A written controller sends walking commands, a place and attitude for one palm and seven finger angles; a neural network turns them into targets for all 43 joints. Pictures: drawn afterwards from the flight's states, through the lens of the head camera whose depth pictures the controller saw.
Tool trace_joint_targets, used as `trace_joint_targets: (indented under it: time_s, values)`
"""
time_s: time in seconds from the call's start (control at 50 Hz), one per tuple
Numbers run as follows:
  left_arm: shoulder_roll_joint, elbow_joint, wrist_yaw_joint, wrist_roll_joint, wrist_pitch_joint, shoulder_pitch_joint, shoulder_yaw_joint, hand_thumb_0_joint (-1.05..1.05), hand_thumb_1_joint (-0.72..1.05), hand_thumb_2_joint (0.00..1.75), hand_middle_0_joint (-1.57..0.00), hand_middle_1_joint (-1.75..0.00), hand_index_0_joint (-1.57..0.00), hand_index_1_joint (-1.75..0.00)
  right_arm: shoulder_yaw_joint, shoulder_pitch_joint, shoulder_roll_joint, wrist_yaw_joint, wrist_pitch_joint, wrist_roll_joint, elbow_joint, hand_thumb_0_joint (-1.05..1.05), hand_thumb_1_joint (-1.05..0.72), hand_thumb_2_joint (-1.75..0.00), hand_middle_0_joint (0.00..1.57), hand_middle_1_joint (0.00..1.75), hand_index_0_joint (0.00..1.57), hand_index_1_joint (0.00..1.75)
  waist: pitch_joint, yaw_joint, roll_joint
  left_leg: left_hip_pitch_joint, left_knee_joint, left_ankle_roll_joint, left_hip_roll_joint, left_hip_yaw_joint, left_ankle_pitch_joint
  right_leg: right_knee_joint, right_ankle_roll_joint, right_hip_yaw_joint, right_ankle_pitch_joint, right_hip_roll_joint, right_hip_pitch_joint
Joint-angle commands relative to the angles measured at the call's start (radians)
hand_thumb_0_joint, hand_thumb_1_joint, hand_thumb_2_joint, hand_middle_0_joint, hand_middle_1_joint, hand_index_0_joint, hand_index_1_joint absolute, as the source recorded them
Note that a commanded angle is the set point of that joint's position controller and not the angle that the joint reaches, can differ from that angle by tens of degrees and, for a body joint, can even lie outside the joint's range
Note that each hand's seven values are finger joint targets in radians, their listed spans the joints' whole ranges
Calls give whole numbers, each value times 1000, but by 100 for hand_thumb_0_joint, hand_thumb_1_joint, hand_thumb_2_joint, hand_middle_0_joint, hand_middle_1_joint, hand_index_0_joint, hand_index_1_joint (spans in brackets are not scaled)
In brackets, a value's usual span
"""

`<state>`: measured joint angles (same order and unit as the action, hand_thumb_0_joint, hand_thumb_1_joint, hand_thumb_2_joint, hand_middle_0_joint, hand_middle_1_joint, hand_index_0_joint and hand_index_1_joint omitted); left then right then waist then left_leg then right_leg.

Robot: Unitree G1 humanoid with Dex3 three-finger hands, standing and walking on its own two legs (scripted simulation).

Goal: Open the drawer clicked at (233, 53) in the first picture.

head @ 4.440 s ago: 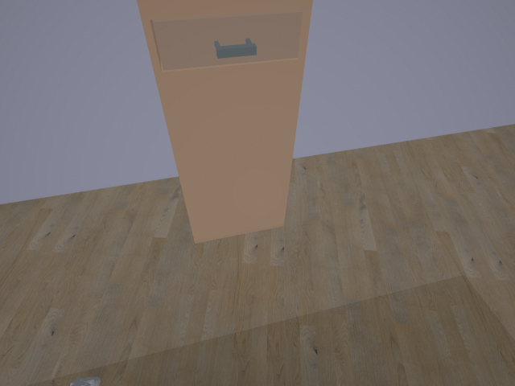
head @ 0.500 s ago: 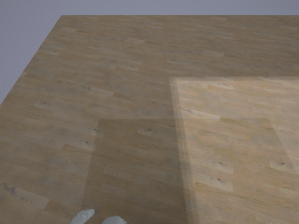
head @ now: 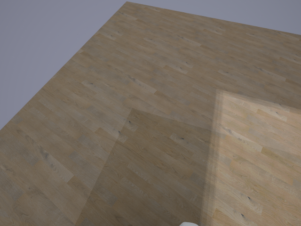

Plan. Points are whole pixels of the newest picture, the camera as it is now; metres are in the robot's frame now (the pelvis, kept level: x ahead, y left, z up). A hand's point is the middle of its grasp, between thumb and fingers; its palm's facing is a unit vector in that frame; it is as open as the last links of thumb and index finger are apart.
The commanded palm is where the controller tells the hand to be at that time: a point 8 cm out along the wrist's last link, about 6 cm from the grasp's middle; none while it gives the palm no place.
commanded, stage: turn to face it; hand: left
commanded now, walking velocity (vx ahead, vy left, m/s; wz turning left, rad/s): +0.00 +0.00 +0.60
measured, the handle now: out of the picture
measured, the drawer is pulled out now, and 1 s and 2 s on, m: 0.00 0.00 0.00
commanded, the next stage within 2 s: take the last steps up to it in 1.96 s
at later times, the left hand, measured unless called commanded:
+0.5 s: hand out of the picture -0.02 +0.15 -0.17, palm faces +0.36 -0.90 -0.24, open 7.4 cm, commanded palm none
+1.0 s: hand out of the picture -0.04 +0.19 -0.15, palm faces +0.60 -0.75 -0.28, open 7.4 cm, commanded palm none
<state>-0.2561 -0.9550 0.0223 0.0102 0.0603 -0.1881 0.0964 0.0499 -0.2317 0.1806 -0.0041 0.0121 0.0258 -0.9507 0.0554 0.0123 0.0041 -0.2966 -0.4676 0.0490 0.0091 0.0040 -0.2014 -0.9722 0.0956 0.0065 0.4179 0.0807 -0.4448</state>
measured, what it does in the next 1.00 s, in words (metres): steps on the spot, turning left: right foot, then left foot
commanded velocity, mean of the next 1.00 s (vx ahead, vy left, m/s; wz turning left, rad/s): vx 0.00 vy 0.00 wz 0.60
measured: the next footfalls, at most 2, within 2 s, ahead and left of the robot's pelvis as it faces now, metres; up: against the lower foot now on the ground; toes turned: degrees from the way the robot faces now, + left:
right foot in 0.16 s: +0.04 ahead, -0.17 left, +0.00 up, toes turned +4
left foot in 0.58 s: -0.02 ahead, +0.09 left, +0.00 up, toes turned +30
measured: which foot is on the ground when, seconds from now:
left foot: down 0.00-0.16, up 0.18-0.56, down 0.58-1.00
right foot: up 0.00-0.14, down 0.16-0.58, up 0.60-0.98, down 1.00-1.00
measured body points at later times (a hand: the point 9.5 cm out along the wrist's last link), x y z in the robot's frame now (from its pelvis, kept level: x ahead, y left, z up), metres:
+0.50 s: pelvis -0.02 -0.05 -0.01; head +0.02 -0.04 +0.44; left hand -0.04 +0.20 -0.15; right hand +0.17 -0.27 -0.14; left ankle -0.06 +0.08 -0.70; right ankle +0.01 -0.17 -0.74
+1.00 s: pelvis -0.02 -0.06 -0.01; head +0.01 -0.05 +0.44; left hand -0.08 +0.22 -0.13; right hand +0.19 -0.22 -0.16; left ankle -0.06 +0.07 -0.74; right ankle +0.06 -0.15 -0.74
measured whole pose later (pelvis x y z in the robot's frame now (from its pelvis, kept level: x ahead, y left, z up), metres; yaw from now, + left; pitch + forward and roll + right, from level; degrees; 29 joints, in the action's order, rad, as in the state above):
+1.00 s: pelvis -0.02 -0.06 -0.01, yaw +37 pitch +0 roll +0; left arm -0.23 -0.85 0.01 0.00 0.03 -0.16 0.06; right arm 0.07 -0.21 0.22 0.01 0.05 0.02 -0.92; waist 0.05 0.03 -0.02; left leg -0.33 -0.57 0.00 0.06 -0.11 -0.23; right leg -0.59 0.07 0.03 0.33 0.04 -0.28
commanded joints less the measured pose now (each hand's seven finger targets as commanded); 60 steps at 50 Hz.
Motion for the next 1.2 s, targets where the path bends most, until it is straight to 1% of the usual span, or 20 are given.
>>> trace_joint_targets:
  time_s: [0.0, 0.1, 0.14, 0.16, 0.22, 0.26, 0.44, 0.5, 0.52, 0.56, 0.58, 0.64, 0.68, 0.86, 0.94, 0.96, 0.98, 1.0, 1.08, 1.18]
  values:
    - [-32, 111, -2, -4, -36, 49, -7, 0, 90, 90, -20, -30, -20, -30, 70, -29, 231, -7, 0, -1, 57, 0, -90, -90, 20, 30, 20, 30, -124, 32, -154, 155, 97, 128, -242, -307, 351, 145, -1, 8, 32, -30, -6]
    - [-76, 96, 6, -8, -56, -97, -1, 0, 90, 90, -20, -30, -20, -30, 80, 62, 225, 4, 13, -11, 96, 0, -90, -90, 20, 30, 20, 30, -156, -41, -130, -50, -24, 39, -144, -304, 225, 572, -29, 19, -196, -37, 335]
    - [-240, 121, 17, 19, -67, -99, 24, 0, 90, 90, -20, -30, -20, -30, 64, 55, 121, 15, 15, -14, 145, 0, -90, -90, 20, 30, 20, 30, -113, -53, 312, -355, -437, -100, 70, -36, -364, 744, -201, -387, -245, 416, 416]
    - [-213, 136, 19, 11, -64, -72, 20, 0, 90, 90, -20, -30, -20, -30, 78, 70, 180, 15, 28, -1, 139, 0, -90, -90, 20, 30, 20, 30, -96, -50, 228, -313, -615, -83, 8, -88, -357, 742, -242, -344, -161, 425, 279]
    - [-116, 158, 13, 13, -66, 60, -12, 0, 90, 90, -20, -30, -20, -30, 73, 61, 159, 31, 43, 4, 96, 0, -90, -90, 20, 30, 20, 30, 42, 19, 167, -321, -784, -104, -43, -44, -186, 696, -189, -102, -234, 262, 163]
    - [-107, 154, 15, 16, -73, 31, -15, 0, 90, 90, -20, -30, -20, -30, 64, 57, 140, 37, 42, -1, 92, 0, -90, -90, 20, 30, 20, 30, 13, 12, 176, -304, -730, -122, -45, -7, -176, 651, -185, -16, -421, 242, 231]
    - [-179, 109, 8, 23, -59, -92, 4, 0, 90, 90, -20, -30, -20, -30, 37, 178, 127, 39, 33, -14, 140, 0, -90, -90, 20, 30, 20, 30, -63, -64, 227, -159, -336, -111, -38, 103, -246, 549, -203, 79, -642, 298, 373]
    - [-190, 107, 3, 16, -51, -75, 15, 0, 90, 90, -20, -30, -20, -30, 39, 105, 148, 33, 20, -11, 133, 0, -90, -90, 20, 30, 20, 30, -109, -25, 198, -5, -106, -90, -28, 135, -115, 435, -154, 145, -619, 291, 345]
    - [-182, 113, -1, 7, -46, -71, 16, 0, 90, 90, -20, -30, -20, -30, 50, 47, 187, 34, 12, -9, 121, 0, -90, -90, 20, 30, 20, 30, -144, 11, 125, 145, 26, -72, -45, 103, 24, 307, -108, 175, -557, 269, 253]
    - [-75, 189, -9, 3, -42, -25, -13, 0, 90, 90, -20, -30, -20, -30, 94, -86, 376, 23, 4, -11, 98, 0, -90, -90, 20, 30, 20, 30, -195, 80, -333, 391, 79, 154, -449, -379, 691, -107, 9, 155, 274, 68, -177]
    - [-95, 186, 3, 10, -27, 41, -9, 0, 90, 90, -20, -30, -20, -30, 89, -123, 347, 10, 3, -12, 68, 0, -90, -90, 20, 30, 20, 30, -197, 102, -259, 319, 78, 166, -426, -356, 577, -188, -5, 44, 236, 69, -166]
    - [-94, 143, -14, 5, -29, 21, 4, 0, 90, 90, -20, -30, -20, -30, 61, 63, 261, -2, -1, -5, 117, 0, -90, -90, 20, 30, 20, 30, -92, 18, -172, 137, 118, 105, -279, -239, 287, -210, -4, 8, 19, 68, -137]
    - [-91, 121, -17, 7, -27, -19, 5, 0, 90, 90, -20, -30, -20, -30, 56, 88, 250, -2, -6, -6, 126, 0, -90, -90, 20, 30, 20, 30, -96, -1, -144, 123, 135, 92, -238, -202, 270, -169, 2, 13, -30, 51, -99]
    - [-67, 163, -6, -1, -33, 27, -7, 0, 90, 90, -20, -30, -20, -30, 72, 43, 256, 3, 10, 0, 107, 0, -90, -90, 20, 30, 20, 30, -96, 21, -167, 105, 112, 123, -218, -335, 226, 151, -6, 9, 15, -24, 21]
    - [-85, 147, 2, -7, -51, -80, -5, 0, 90, 90, -20, -30, -20, -30, 78, 87, 246, 6, 17, -8, 121, 0, -90, -90, 20, 30, 20, 30, -122, -37, -141, -28, 0, 71, -158, -352, 254, 485, -23, 24, -156, -54, 282]
    - [-129, 143, 8, -1, -63, -120, 5, 0, 90, 90, -20, -30, -20, -30, 73, 74, 202, 10, 15, -15, 130, 0, -90, -90, 20, 30, 20, 30, -140, -57, -14, -150, -112, 13, -92, -304, 99, 643, -46, -67, -188, 49, 428]
    - [-230, 151, 16, 18, -72, -123, 25, 0, 90, 90, -20, -30, -20, -30, 60, 45, 122, 14, 13, -19, 154, 0, -90, -90, 20, 30, 20, 30, -136, -55, 307, -343, -370, -85, 75, -81, -294, 727, -156, -367, -242, 353, 508]
    - [-242, 166, 13, 10, -60, -103, 11, 0, 90, 90, -20, -30, -20, -30, 70, 58, 167, 13, 17, -3, 160, 0, -90, -90, 20, 30, 20, 30, -120, -52, 236, -322, -565, -85, 41, -91, -389, 708, -229, -351, -276, 433, 362]
    - [-116, 185, 11, 10, -69, 38, -15, 0, 90, 90, -20, -30, -20, -30, 69, 42, 154, 35, 43, 0, 97, 0, -90, -90, 20, 30, 20, 30, -3, 16, 145, -301, -777, -110, -25, -48, -176, 665, -181, -75, -338, 241, 231]
    - [-142, 149, 13, 17, -67, -46, -10, 0, 90, 90, -20, -30, -20, -30, 57, 99, 139, 40, 51, -6, 103, 0, -90, -90, 20, 30, 20, 30, -8, -25, 179, -262, -620, -131, -40, 18, -206, 647, -198, 17, -423, 260, 299]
